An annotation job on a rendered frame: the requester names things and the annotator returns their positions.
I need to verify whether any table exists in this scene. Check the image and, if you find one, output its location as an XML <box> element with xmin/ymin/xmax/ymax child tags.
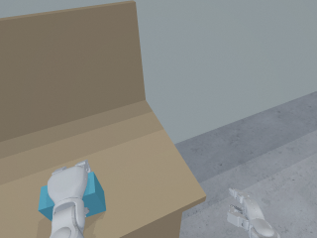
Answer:
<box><xmin>0</xmin><ymin>0</ymin><xmax>207</xmax><ymax>238</ymax></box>

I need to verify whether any robot left hand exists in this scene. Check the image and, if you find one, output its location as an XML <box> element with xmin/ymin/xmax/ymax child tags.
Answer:
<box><xmin>48</xmin><ymin>160</ymin><xmax>92</xmax><ymax>217</ymax></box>

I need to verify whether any robot right hand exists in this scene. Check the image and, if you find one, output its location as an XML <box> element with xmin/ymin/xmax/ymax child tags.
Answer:
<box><xmin>227</xmin><ymin>187</ymin><xmax>264</xmax><ymax>235</ymax></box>

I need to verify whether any sponge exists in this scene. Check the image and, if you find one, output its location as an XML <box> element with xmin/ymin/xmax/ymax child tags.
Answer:
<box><xmin>38</xmin><ymin>172</ymin><xmax>106</xmax><ymax>221</ymax></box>

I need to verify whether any right robot forearm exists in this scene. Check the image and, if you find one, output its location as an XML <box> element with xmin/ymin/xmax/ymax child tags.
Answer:
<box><xmin>248</xmin><ymin>218</ymin><xmax>280</xmax><ymax>238</ymax></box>

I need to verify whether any left robot forearm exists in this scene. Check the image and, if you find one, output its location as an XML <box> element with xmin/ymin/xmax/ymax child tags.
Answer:
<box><xmin>50</xmin><ymin>197</ymin><xmax>85</xmax><ymax>238</ymax></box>

